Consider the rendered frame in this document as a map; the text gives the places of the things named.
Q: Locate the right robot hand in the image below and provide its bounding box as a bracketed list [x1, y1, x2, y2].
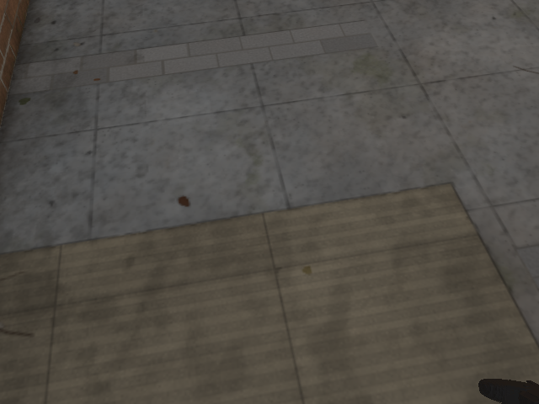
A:
[478, 379, 539, 404]

